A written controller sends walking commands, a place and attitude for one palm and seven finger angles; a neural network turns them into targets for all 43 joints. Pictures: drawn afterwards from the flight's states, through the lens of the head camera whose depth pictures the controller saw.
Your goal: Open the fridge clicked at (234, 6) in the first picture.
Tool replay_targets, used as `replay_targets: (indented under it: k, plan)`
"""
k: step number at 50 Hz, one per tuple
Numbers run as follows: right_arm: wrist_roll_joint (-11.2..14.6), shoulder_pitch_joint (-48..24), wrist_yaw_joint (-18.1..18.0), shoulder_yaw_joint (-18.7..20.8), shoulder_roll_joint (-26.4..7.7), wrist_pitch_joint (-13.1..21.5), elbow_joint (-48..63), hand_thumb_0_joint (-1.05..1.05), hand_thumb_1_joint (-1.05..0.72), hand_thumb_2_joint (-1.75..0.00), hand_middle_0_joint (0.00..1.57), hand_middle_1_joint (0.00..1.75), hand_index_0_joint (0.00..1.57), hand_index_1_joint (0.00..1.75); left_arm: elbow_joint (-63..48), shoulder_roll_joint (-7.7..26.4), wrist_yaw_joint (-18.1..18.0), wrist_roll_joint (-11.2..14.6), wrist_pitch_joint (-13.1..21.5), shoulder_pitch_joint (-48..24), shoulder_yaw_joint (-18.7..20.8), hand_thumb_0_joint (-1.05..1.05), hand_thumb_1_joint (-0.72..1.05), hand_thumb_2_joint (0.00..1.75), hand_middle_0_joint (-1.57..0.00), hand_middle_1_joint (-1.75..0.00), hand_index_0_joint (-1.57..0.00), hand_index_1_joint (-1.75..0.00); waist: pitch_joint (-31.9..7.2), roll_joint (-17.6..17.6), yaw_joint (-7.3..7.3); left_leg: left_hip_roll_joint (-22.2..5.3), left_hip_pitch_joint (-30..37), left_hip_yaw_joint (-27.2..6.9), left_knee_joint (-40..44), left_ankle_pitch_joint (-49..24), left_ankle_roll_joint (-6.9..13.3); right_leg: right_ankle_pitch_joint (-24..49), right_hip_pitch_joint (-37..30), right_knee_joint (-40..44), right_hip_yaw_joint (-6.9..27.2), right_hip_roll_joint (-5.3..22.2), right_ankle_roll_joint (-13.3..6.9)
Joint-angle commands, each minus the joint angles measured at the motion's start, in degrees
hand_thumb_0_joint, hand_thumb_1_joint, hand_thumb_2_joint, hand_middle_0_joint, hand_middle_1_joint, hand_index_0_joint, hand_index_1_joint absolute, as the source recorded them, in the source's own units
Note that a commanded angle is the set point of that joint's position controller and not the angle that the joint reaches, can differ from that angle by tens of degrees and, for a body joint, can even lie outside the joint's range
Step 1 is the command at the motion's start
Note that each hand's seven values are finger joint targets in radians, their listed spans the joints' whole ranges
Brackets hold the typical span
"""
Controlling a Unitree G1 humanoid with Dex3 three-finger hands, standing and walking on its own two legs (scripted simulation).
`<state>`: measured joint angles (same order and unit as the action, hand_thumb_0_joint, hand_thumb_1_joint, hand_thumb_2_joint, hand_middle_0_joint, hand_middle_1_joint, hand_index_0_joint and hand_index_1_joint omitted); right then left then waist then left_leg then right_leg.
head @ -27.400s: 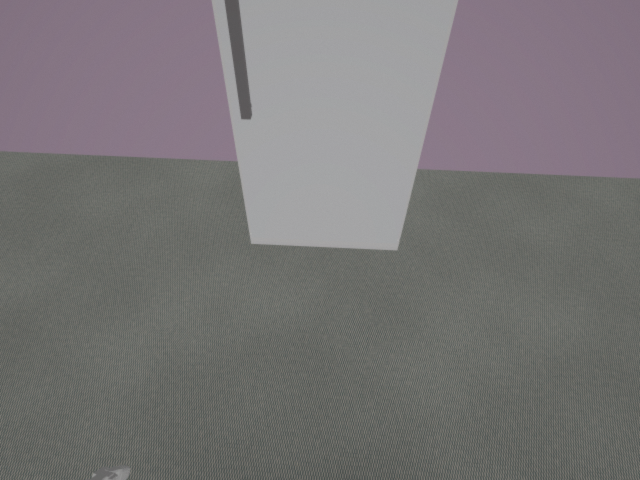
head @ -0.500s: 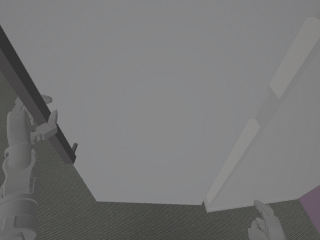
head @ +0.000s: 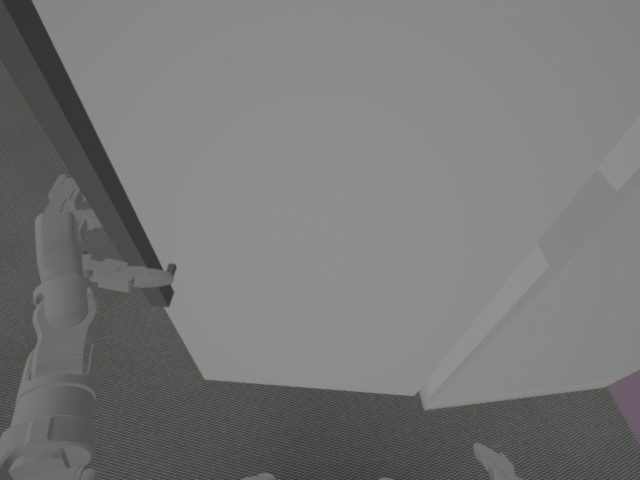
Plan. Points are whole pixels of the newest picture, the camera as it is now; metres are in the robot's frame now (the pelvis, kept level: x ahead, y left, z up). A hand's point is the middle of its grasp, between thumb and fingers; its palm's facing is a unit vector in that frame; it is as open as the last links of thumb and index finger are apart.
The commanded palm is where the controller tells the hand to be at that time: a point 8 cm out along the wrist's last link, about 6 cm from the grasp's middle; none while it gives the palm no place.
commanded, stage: loosen the grip on the handle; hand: left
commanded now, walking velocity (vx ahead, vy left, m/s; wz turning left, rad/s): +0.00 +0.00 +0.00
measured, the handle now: (109, 170) +0.40 +0.27 +0.17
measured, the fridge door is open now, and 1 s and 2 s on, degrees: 79 79 79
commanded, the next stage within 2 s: slip the hand off the handle in 0.10 s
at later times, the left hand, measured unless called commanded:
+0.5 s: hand (70, 238) +0.35 +0.32 +0.10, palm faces +0.52 -0.81 -0.28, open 14.6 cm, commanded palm +0.32 +0.35 +0.10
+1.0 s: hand (49, 249) +0.35 +0.35 +0.09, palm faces +0.42 -0.86 -0.29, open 14.6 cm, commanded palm +0.29 +0.38 +0.10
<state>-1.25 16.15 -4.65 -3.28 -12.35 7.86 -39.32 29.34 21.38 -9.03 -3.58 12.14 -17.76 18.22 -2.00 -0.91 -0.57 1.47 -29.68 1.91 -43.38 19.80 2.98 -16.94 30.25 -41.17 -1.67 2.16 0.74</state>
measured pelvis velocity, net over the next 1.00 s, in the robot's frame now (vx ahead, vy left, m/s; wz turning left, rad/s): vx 0.03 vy -0.02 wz -0.02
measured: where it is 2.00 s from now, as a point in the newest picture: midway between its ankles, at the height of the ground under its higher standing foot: outside the picture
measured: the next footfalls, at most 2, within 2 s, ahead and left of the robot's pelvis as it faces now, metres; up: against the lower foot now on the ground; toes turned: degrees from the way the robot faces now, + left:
none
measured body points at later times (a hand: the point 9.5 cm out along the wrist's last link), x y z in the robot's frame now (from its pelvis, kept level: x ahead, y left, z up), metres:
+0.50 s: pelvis +0.04 -0.04 -0.01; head +0.09 -0.03 +0.44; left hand +0.32 +0.36 +0.12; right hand +0.21 -0.29 -0.10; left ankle +0.02 +0.08 -0.71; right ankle +0.04 -0.14 -0.71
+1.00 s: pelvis +0.03 -0.02 -0.01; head +0.08 -0.01 +0.43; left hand +0.32 +0.39 +0.10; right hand +0.11 -0.30 -0.12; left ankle +0.02 +0.08 -0.71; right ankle +0.04 -0.14 -0.71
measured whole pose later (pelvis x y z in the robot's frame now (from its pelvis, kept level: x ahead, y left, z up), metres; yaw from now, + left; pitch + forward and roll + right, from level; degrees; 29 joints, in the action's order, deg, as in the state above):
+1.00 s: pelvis +0.03 -0.02 -0.01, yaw -1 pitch +12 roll -2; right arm 0.3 18.5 -5.5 0.8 -15.9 1.6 -37.8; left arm 35.8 32.9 12.7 7.1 20.1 -10.4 36.4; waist -6.0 1.0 -1.2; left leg -1.6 -37.3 0.5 -49.4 24.4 1.1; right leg -20.4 37.3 -45.5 -2.9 -0.8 -0.5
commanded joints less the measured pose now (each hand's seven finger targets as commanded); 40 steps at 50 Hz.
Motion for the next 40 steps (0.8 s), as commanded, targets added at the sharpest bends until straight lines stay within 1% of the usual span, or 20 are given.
replay_targets:
  k: [1, 4, 7, 9, 10, 11, 12, 14, 15, 16, 18, 20, 22, 24, 27, 29, 30, 35, 38, 40]
  plan:
    - [-0.68, -3.72, -1.06, 5.33, -10.75, 3.52, 8.4, 0.0, -0.9, -0.9, 0.2, 0.3, 0.2, 0.3, -23.11, 13.68, -0.15, 2.37, 7.7, -20.34, 2.97, 0.0, -0.55, 0.2, -0.25, -1.15, -0.25, -1.15, -22.29, 11.38, 1.11, -3.73, 15.96, -7.77, 8.75, -11.76, -4.31, 3.06, -2.16, 2.22, -2.18, -2.83, -2.87]
    - [-0.8, -2.17, -0.2, 6.3, -10.54, 3.18, 8.13, 0.0, -0.9, -0.9, 0.2, 0.3, 0.2, 0.3, -25.82, 11.92, 1.01, 4.32, 7.46, -9.38, 3.36, 0.0, -0.55, 0.2, -0.25, -1.15, -0.25, -1.15, -24.19, 9.48, 2.28, -4.56, 18.42, -6.71, 4.99, -32.22, -5.7, 10.25, -3.92, 1.31, -2.51, -2.88, -2.29]
    - [-0.48, -1.92, 0.46, 6.83, -10.06, 2.53, 8.52, 0.0, -0.9, -0.9, 0.2, 0.3, 0.2, 0.3, -30.13, 10.52, 1.58, 5.08, 6.29, -3.55, 3.14, 0.0, -0.55, 0.2, -0.25, -1.15, -0.25, -1.15, -22.65, 8.73, 2.7, -4.67, 17.86, -5.52, 3.92, -40.01, -6.06, 14.83, -5.58, 1.12, -2.55, -2.93, -1.9]
    - [0.12, -2.33, 0.56, 6.92, -10.14, 1.66, 8.7, 0.0, -0.9, -0.9, 0.2, 0.3, 0.2, 0.3, -28.04, 10.44, 1.72, 5.67, 4.11, 1.6, 4.49, 0.0, -0.55, 0.2, -0.25, -1.15, -0.25, -1.15, -18.84, 5.45, 2.81, -4.22, 14.19, -4.61, 4.43, -37.39, -5.72, 15.89, -6.72, 1.61, -2.65, -2.85, -1.85]
    - [0.42, -1.13, -0.18, 6.6, -11.11, 0.33, 5.83, 0.0, -0.9, -0.9, 0.2, 0.3, 0.2, 0.3, -17.27, 14.38, 1.2, 4.94, 2.76, -4.59, 7.62, 0.0, -0.55, 0.2, -0.25, -1.15, -0.25, -1.15, -10.75, 2.12, -0.17, -3.81, 8.89, -3.99, 4.13, -30.3, -5.22, 14.63, -3.21, 2.03, -2.6, -2.82, -1.98]
    - [0.36, -1.22, -0.21, 6.47, -10.7, -0.31, 6.74, 0.0, -0.9, -0.9, 0.2, 0.3, 0.2, 0.3, -17.26, 12.63, 1.93, 5.21, 2.3, -5.66, 6.45, 0.0, -0.55, 0.2, -0.25, -1.15, -0.25, -1.15, -11.19, 1.62, 0.69, -2.98, 6.65, -3.44, 4.65, -26.34, -4.61, 14.41, -4.31, 2.09, -2.55, -2.73, -2.0]
    - [0.68, -1.83, -0.29, 6.48, -10.44, -0.63, 7.66, 0.0, -0.9, -0.9, 0.2, 0.3, 0.2, 0.3, -17.17, 12.96, 2.36, 5.56, 1.58, -4.22, 7.18, 0.0, -0.55, 0.2, -0.25, -1.15, -0.25, -1.15, -11.54, 1.34, 1.06, -2.48, 5.82, -2.83, 4.89, -23.43, -4.09, 14.32, -5.52, 2.39, -2.3, -2.63, -2.15]
    - [0.86, -2.73, -1.11, 6.3, -10.46, -1.36, 8.54, 0.0, -0.9, -0.9, 0.2, 0.3, 0.2, 0.3, -16.65, 16.99, 3.39, 5.99, 1.36, -4.89, 10.58, 0.0, -0.55, 0.2, -0.25, -1.15, -0.25, -1.15, -14.71, 1.67, 2.13, -1.45, 4.84, -1.72, 5.2, -19.21, -3.02, 13.84, -8.46, 3.06, -1.38, -2.22, -2.15]
    - [0.75, -2.74, -1.41, 6.33, -10.4, -1.72, 8.32, 0.0, -0.9, -0.9, 0.2, 0.3, 0.2, 0.3, -18.54, 19.59, 3.78, 5.77, 2.26, -7.53, 12.44, 0.0, -0.55, 0.2, -0.25, -1.15, -0.25, -1.15, -16.64, 3.99, 2.08, -1.36, 5.51, -1.46, 4.6, -20.04, -2.74, 15.12, -9.41, 2.75, -0.79, -2.11, -2.27]
    - [0.46, -2.3, -1.36, 6.37, -10.07, -1.82, 8.59, 0.0, -0.9, -0.9, 0.2, 0.3, 0.2, 0.3, -19.86, 20.43, 4.61, 5.53, 3.42, -7.87, 13.05, 0.0, -0.55, 0.2, -0.25, -1.15, -0.25, -1.15, -20.38, 5.16, 2.37, -1.14, 6.6, -1.23, 3.72, -22.39, -2.47, 17.5, -10.61, 2.03, -0.45, -2.25, -2.2]
    - [0.16, -2.5, -1.38, 6.4, -9.77, -1.78, 8.55, 0.0, -0.9, -0.9, 0.2, 0.3, 0.2, 0.3, -20.99, 21.91, 6.32, 5.84, 6.45, -7.37, 14.21, 0.0, -0.55, 0.2, -0.25, -1.15, -0.25, -1.15, -22.99, 5.92, 2.4, -1.24, 7.36, -0.93, 2.17, -24.33, -2.13, 19.65, -10.9, 1.1, -0.01, -2.53, -1.96]
    - [0.0, -2.17, -1.64, 6.35, -9.89, -2.1, 7.4, 0.0, -0.9, -0.9, 0.2, 0.3, 0.2, 0.3, -18.74, 24.36, 7.85, 6.29, 9.06, -9.53, 16.25, 0.0, -0.55, 0.2, -0.25, -1.15, -0.25, -1.15, -21.49, 5.46, 1.38, -1.3, 5.57, -0.98, 1.12, -22.81, -1.65, 19.55, -10.25, 0.81, 0.43, -2.68, -1.75]
    - [0.41, -2.6, -1.8, 6.32, -10.01, -2.18, 7.19, 0.0, -0.9, -0.9, 0.2, 0.3, 0.2, 0.3, -14.99, 24.67, 10.33, 7.23, 10.14, -9.69, 16.24, 0.0, -0.55, 0.2, -0.25, -1.15, -0.25, -1.15, -20.23, 6.47, 1.05, -1.1, 4.23, -0.8, 0.87, -19.99, -1.54, 17.93, -9.16, 1.07, 0.86, -2.68, -1.58]
    - [0.82, -2.59, -2.08, 6.23, -10.39, -2.25, 6.83, 0.0, -0.9, -0.9, 0.2, 0.3, 0.2, 0.3, -10.75, 23.92, 12.98, 8.52, 9.55, -10.15, 15.3, 0.0, -0.55, 0.2, -0.25, -1.15, -0.25, -1.15, -18.81, 6.64, 0.48, -0.85, 3.06, -0.77, 0.72, -17.8, -1.47, 16.62, -8.08, 1.57, 1.0, -2.43, -1.45]
    - [1.49, -1.61, -2.36, 6.15, -11.22, -2.69, 6.66, 0.0, -0.9, -0.9, 0.2, 0.3, 0.2, 0.3, -4.69, 25.89, 16.65, 10.03, 7.32, -11.11, 15.86, 0.0, -0.55, 0.2, -0.25, -1.15, -0.25, -1.15, -16.75, 4.73, 0.19, -0.79, 0.5, -0.79, 0.75, -15.83, -1.24, 16.32, -7.98, 2.28, 1.3, -2.02, -1.11]
    - [1.69, -1.12, -2.51, 6.27, -11.78, -2.84, 6.89, 0.0, -0.9, -0.9, 0.2, 0.3, 0.2, 0.3, -2.45, 28.84, 18.35, 10.49, 6.68, -11.37, 17.84, 0.0, -0.55, 0.2, -0.25, -1.15, -0.25, -1.15, -17.14, 2.54, 0.38, -0.73, -1.02, -0.7, 0.53, -15.25, -1.02, 16.38, -8.64, 2.38, 1.69, -1.79, -0.75]
    - [1.61, -0.89, -2.49, 6.32, -11.84, -3.04, 6.63, 0.0, -0.9, -0.9, 0.2, 0.3, 0.2, 0.3, -2.11, 30.68, 18.55, 10.36, 7.03, -11.72, 19.44, 0.0, -0.55, 0.2, -0.25, -1.15, -0.25, -1.15, -17.34, 4.21, 0.88, -0.77, -1.32, -0.59, 0.14, -15.74, -0.96, 16.92, -8.71, 1.94, 1.92, -1.74, -0.92]
    - [0.78, 0.42, -2.13, 6.5, -12.08, -3.45, 6.13, 0.0, -0.9, -0.9, 0.2, 0.3, 0.2, 0.3, -1.31, 36.14, 18.61, 9.25, 12.64, -16.94, 23.34, 0.0, -0.55, 0.2, -0.25, -1.15, -0.25, -1.15, -20.09, 3.94, 0.59, -0.74, -2.71, -1.12, -1.59, -14.56, -0.61, 13.95, -7.52, 0.4, 2.38, -2.28, -0.78]
    - [0.79, 0.73, -1.9, 6.54, -12.11, -3.75, 5.94, 0.0, -0.9, -0.9, 0.2, 0.3, 0.2, 0.3, 1.62, 37.04, 19.28, 9.1, 14.54, -16.95, 23.79, 0.0, -0.55, 0.2, -0.25, -1.15, -0.25, -1.15, -21.15, 6.41, 0.54, -0.6, -3.2, -1.1, -1.78, -12.7, -0.66, 10.95, -6.3, 0.25, 2.46, -2.5, -0.78]
    - [0.85, 1.08, -1.81, 6.62, -12.45, -4.1, 6.06, 0.0, -0.9, -0.9, 0.2, 0.3, 0.2, 0.3, 3.99, 37.54, 20.3, 9.41, 14.04, -14.39, 24.42, 0.0, -0.55, 0.2, -0.25, -1.15, -0.25, -1.15, -21.33, 7.07, 1.19, -0.63, -3.97, -1.07, -1.73, -11.96, -0.57, 9.97, -6.46, 0.23, 2.6, -2.43, -0.97]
